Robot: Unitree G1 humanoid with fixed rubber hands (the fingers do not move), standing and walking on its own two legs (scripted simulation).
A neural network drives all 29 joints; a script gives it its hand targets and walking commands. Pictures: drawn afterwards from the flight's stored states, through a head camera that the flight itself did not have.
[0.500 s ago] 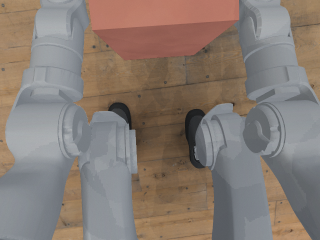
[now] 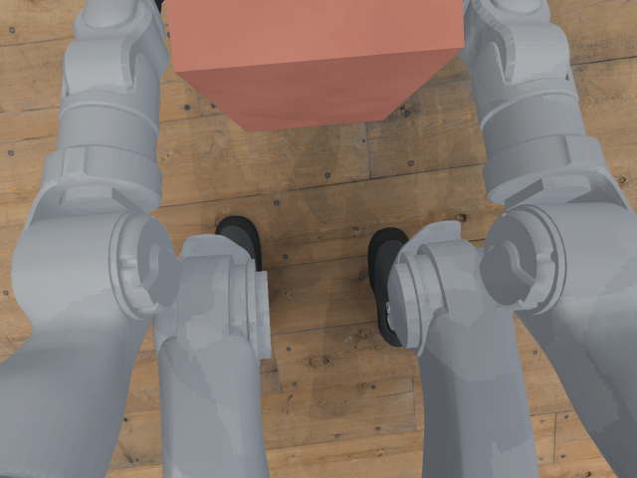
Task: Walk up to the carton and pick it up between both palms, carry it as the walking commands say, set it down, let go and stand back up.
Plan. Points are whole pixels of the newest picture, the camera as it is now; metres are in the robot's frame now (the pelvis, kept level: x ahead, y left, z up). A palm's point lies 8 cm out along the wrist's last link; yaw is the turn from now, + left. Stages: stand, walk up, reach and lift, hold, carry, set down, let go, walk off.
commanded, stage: set down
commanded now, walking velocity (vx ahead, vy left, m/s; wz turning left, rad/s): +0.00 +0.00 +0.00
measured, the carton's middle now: out of the picture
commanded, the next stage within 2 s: none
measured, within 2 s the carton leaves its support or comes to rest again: rests again in 0.72 s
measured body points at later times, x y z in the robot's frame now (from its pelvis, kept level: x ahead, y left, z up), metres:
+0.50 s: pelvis +0.00 +0.00 +0.00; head +0.38 +0.02 +0.23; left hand +0.55 +0.19 -0.19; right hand +0.57 -0.11 -0.18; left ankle +0.14 +0.15 -0.36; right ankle +0.12 -0.11 -0.36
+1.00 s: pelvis +0.01 +0.00 +0.00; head +0.40 +0.01 +0.20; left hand +0.55 +0.22 -0.22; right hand +0.56 -0.15 -0.21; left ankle +0.14 +0.15 -0.36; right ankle +0.12 -0.11 -0.36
